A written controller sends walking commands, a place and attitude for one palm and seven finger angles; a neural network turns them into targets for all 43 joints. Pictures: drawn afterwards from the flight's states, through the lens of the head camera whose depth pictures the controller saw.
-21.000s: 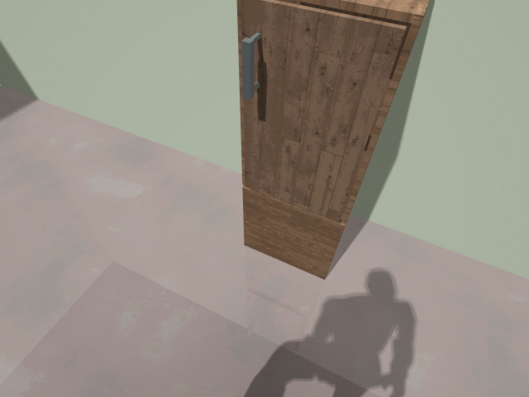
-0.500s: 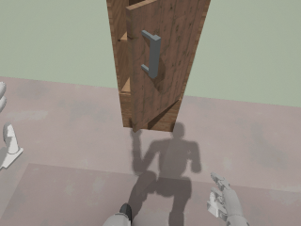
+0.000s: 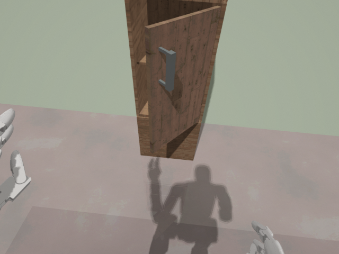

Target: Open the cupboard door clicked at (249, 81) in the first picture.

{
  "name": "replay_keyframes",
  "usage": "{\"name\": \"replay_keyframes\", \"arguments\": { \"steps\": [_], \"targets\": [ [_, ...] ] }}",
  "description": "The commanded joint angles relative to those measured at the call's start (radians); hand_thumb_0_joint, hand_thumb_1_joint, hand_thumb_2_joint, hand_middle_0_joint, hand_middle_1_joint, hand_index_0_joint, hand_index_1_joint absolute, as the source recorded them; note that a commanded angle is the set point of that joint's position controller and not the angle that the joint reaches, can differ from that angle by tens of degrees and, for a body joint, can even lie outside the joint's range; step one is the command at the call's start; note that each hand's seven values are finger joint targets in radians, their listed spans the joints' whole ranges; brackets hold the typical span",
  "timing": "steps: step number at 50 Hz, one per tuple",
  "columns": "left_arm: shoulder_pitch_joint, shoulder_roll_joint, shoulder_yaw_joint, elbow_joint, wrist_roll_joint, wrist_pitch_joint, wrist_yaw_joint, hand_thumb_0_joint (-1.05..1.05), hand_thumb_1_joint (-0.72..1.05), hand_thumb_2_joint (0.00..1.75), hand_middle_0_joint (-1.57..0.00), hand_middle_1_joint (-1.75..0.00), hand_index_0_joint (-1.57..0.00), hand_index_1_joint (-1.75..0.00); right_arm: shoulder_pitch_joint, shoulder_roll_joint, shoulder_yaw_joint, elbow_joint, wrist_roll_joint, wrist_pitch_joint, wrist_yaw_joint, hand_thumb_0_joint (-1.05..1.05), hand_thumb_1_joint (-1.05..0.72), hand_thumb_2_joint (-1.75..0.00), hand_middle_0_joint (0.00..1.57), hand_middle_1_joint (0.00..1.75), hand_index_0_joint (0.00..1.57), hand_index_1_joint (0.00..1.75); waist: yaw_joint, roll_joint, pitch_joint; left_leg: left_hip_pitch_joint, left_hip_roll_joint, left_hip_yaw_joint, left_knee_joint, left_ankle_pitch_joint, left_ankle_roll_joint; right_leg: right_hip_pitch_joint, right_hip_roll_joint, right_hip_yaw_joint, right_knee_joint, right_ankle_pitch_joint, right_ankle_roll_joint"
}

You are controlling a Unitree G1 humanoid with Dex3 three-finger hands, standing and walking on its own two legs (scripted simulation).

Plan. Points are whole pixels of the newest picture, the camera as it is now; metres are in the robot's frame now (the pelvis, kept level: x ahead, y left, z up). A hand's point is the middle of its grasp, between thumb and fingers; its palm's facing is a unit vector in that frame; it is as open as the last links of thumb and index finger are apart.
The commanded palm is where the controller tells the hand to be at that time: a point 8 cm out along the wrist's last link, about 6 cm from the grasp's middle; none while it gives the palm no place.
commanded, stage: stop stepping back and stand still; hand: left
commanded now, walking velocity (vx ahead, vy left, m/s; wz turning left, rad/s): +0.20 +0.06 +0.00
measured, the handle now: (165, 69) +0.65 +0.05 +0.12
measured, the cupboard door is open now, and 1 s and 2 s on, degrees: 49 49 49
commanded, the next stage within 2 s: let the arm hang, fingers relaxed in 0.42 s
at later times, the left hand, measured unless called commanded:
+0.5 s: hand (9, 172) +0.21 +0.29 +0.17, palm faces +0.38 -0.76 -0.52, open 7.4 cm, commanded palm none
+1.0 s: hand out of the picture -0.01 +0.24 -0.16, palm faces +0.05 -0.97 -0.24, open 7.2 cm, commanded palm none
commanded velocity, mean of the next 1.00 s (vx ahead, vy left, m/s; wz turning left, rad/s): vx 0.02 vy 0.01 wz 0.00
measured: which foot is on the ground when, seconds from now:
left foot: down 0.00-1.00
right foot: down 0.00-1.00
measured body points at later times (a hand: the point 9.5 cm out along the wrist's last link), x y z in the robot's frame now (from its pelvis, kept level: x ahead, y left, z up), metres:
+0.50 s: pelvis +0.01 +0.03 +0.00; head +0.03 +0.03 +0.45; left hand +0.18 +0.32 +0.20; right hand +0.17 -0.20 -0.09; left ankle +0.02 +0.15 -0.73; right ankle +0.00 -0.08 -0.73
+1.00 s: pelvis -0.02 +0.03 +0.01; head +0.01 +0.04 +0.46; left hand -0.01 +0.29 -0.14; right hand +0.04 -0.24 -0.14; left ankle +0.02 +0.15 -0.73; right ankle -0.01 -0.08 -0.73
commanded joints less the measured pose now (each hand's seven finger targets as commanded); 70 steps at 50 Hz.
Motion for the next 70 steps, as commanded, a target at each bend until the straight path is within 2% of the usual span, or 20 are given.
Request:
{"name": "replay_keyframes", "arguments": {
  "steps": [1,3,7,9,10,15,19,21,25,26,28,30,33,36,38,39,41,46,57,70],
  "targets": [
    [-0.107,0.191,0.169,-0.144,-0.018,-0.082,0.031,0.00,0.90,0.90,-0.20,-0.30,-0.20,-0.30,-0.103,-0.137,-0.066,-0.127,-0.002,-0.043,-0.005,0.00,-0.90,-0.90,0.20,0.30,0.20,0.30,0.001,-0.075,0.037,-0.275,0.053,-0.073,0.395,-0.052,-0.019,0.012,-0.372,0.500,-0.366,-0.202,-0.209],
    [-0.116,0.173,0.152,-0.102,-0.007,-0.087,0.027,0.00,0.90,0.90,-0.20,-0.30,-0.20,-0.30,-0.085,-0.110,-0.047,-0.122,-0.003,-0.040,-0.004,0.00,-0.90,-0.90,0.20,0.30,0.20,0.30,-0.012,-0.052,0.023,-0.125,0.092,-0.041,0.182,0.000,-0.007,-0.037,-0.295,0.287,-0.291,-0.051,-0.147],
    [-0.147,0.132,0.091,-0.103,-0.004,-0.078,0.034,0.00,0.90,0.90,-0.20,-0.30,-0.20,-0.30,-0.091,-0.118,-0.050,-0.119,-0.002,-0.064,-0.029,0.00,-0.90,-0.90,0.20,0.30,0.20,0.30,-0.004,0.015,0.010,0.191,0.032,0.053,-0.236,0.072,0.004,-0.108,-0.174,0.141,-0.175,-0.077,-0.060],
    [-0.146,0.143,0.103,-0.194,-0.011,-0.087,0.036,0.00,0.90,0.90,-0.20,-0.30,-0.20,-0.30,-0.090,-0.159,-0.064,-0.146,-0.001,-0.072,-0.030,0.00,-0.90,-0.90,0.20,0.30,0.20,0.30,0.005,0.255,-0.027,0.290,0.206,-0.231,-0.360,0.108,0.073,-0.191,-0.042,0.059,0.075,-0.018,0.023],
    [-0.135,0.165,0.115,-0.210,-0.010,-0.088,0.040,0.00,0.90,0.90,-0.20,-0.30,-0.20,-0.30,-0.090,-0.150,-0.062,-0.158,0.005,-0.072,-0.027,0.00,-0.90,-0.90,0.20,0.30,0.20,0.30,0.006,0.260,-0.050,0.305,0.307,-0.360,-0.383,0.232,0.125,-0.212,-0.014,0.001,0.169,-0.091,0.053],
    [-0.084,0.221,0.185,-0.255,0.000,-0.077,0.029,0.00,0.90,0.90,-0.20,-0.30,-0.20,-0.30,-0.108,-0.140,-0.052,-0.142,0.006,-0.084,-0.002,0.00,-0.90,-0.90,0.20,0.30,0.20,0.30,0.020,0.223,-0.046,0.141,0.199,-0.107,-0.269,0.484,0.070,0.015,-0.022,-0.003,-0.005,0.090,0.049],
    [0.017,0.196,0.193,-0.183,-0.027,-0.077,0.025,0.00,0.90,0.90,-0.20,-0.30,-0.20,-0.30,-0.090,-0.107,-0.058,-0.146,0.017,-0.066,0.017,0.00,-0.90,-0.90,0.20,0.30,0.20,0.30,-0.002,-0.119,-0.071,0.033,0.023,0.009,-0.024,0.146,-0.030,0.084,-0.222,0.305,-0.200,0.418,-0.059],
    [0.037,0.196,0.203,-0.135,-0.028,-0.073,0.027,0.00,0.90,0.90,-0.20,-0.30,-0.20,-0.30,-0.096,-0.098,-0.052,-0.144,0.021,-0.048,0.017,0.00,-0.90,-0.90,0.20,0.30,0.20,0.30,0.004,-0.166,-0.069,-0.033,0.029,-0.008,0.041,-0.021,-0.031,0.135,-0.266,0.305,-0.209,0.553,-0.090],
    [0.011,0.161,0.178,-0.096,-0.028,-0.065,0.022,0.00,0.90,0.90,-0.20,-0.30,-0.20,-0.30,-0.121,-0.115,-0.050,-0.141,0.015,-0.038,-0.002,0.00,-0.90,-0.90,0.20,0.30,0.20,0.30,-0.006,0.006,-0.038,0.167,0.061,-0.035,-0.284,0.277,-0.016,0.026,-0.126,0.123,-0.125,0.323,0.005],
    [-0.107,-0.001,-0.264,0.580,0.067,0.109,-0.125,0.00,0.90,0.90,-0.20,-0.30,-0.20,-0.30,-0.103,-0.316,-0.103,0.103,0.007,-0.059,0.095,0.00,-0.90,-0.90,0.20,0.30,0.20,0.30,-0.056,0.166,-0.003,0.113,0.149,-0.193,-0.155,0.553,0.039,-0.161,-0.108,0.027,0.132,0.333,0.021],
    [-0.113,-0.085,-0.266,0.589,0.047,0.215,-0.128,0.00,0.90,0.90,-0.20,-0.30,-0.20,-0.30,-0.072,-0.255,-0.093,0.065,-0.002,0.027,0.076,0.00,-0.90,-0.90,0.20,0.30,0.20,0.30,-0.034,0.233,-0.005,0.054,0.270,-0.308,-0.307,0.647,0.147,-0.191,-0.019,0.054,0.329,-0.217,0.059],
    [-0.197,-0.056,-0.277,0.663,0.046,0.207,-0.129,0.00,0.90,0.90,-0.20,-0.30,-0.20,-0.30,-0.047,-0.246,-0.077,0.058,-0.028,0.040,0.069,0.00,-0.90,-0.90,0.20,0.30,0.20,0.30,-0.031,0.054,-0.071,0.129,0.288,-0.405,-0.289,0.754,0.195,-0.241,-0.013,0.124,0.441,-0.238,0.053],
    [-0.272,-0.032,-0.290,0.842,0.046,0.193,-0.125,0.00,0.90,0.90,-0.20,-0.30,-0.20,-0.30,-0.047,-0.281,-0.085,0.074,-0.038,0.066,0.057,0.00,-0.90,-0.90,0.20,0.30,0.20,0.30,-0.008,-0.076,-0.138,0.330,0.270,-0.325,-0.210,0.977,0.195,-0.223,-0.008,0.093,0.274,-0.158,0.049],
    [-0.233,0.031,-0.295,1.037,0.038,0.184,-0.123,0.00,0.90,0.90,-0.20,-0.30,-0.20,-0.30,-0.115,-0.254,-0.073,0.105,-0.011,0.088,0.063,0.00,-0.90,-0.90,0.20,0.30,0.20,0.30,0.045,0.066,-0.147,0.159,0.138,-0.176,-0.186,0.652,0.075,0.098,-0.037,0.147,-0.051,0.248,0.027],
    [-0.274,0.097,-0.306,1.131,0.039,0.182,-0.125,0.00,0.90,0.90,-0.20,-0.30,-0.20,-0.30,-0.108,-0.184,-0.058,0.134,0.001,0.103,0.072,0.00,-0.90,-0.90,0.20,0.30,0.20,0.30,0.008,0.007,-0.073,0.072,0.011,-0.068,-0.140,0.127,-0.011,0.067,-0.246,0.372,-0.183,0.364,-0.070],
    [-0.332,0.106,-0.321,1.166,0.037,0.186,-0.130,0.00,0.90,0.90,-0.20,-0.30,-0.20,-0.30,-0.067,-0.181,-0.057,0.163,0.001,0.114,0.076,0.00,-0.90,-0.90,0.20,0.30,0.20,0.30,-0.031,0.043,-0.028,0.143,0.003,-0.060,-0.150,0.027,-0.014,-0.049,-0.275,0.363,-0.215,0.184,-0.105],
    [-0.385,0.063,-0.330,1.241,0.032,0.178,-0.128,0.00,0.90,0.90,-0.20,-0.30,-0.20,-0.30,-0.085,-0.194,-0.060,0.210,-0.008,0.120,0.068,0.00,-0.90,-0.90,0.20,0.30,0.20,0.30,-0.026,-0.044,-0.023,0.186,0.021,-0.081,-0.170,0.185,-0.006,-0.040,-0.169,0.294,-0.203,0.259,-0.078],
    [-0.343,0.010,-0.342,1.407,0.020,0.187,-0.124,0.00,0.90,0.90,-0.20,-0.30,-0.20,-0.30,-0.085,-0.204,-0.054,0.310,-0.007,0.118,0.056,0.00,-0.90,-0.90,0.20,0.30,0.20,0.30,-0.002,0.159,0.011,0.195,0.093,-0.164,-0.316,0.228,0.015,0.018,-0.084,0.194,-0.206,0.137,-0.030],
    [-0.374,0.051,-0.338,1.551,0.025,0.192,-0.130,0.00,0.90,0.90,-0.20,-0.30,-0.20,-0.30,-0.075,-0.268,-0.069,0.416,-0.010,0.118,0.055,0.00,-0.90,-0.90,0.20,0.30,0.20,0.30,0.006,0.030,0.070,0.178,0.110,-0.199,-0.432,0.034,0.022,0.009,-0.077,0.177,-0.262,-0.016,-0.028],
    [-0.429,0.097,-0.333,1.558,0.025,0.178,-0.129,0.00,0.90,0.90,-0.20,-0.30,-0.20,-0.30,-0.116,-0.292,-0.069,0.443,-0.007,0.108,0.062,0.00,-0.90,-0.90,0.20,0.30,0.20,0.30,0.005,0.003,0.045,0.229,0.103,-0.164,-0.410,0.196,0.016,0.023,-0.100,0.191,-0.285,0.059,-0.021]
  ]
}}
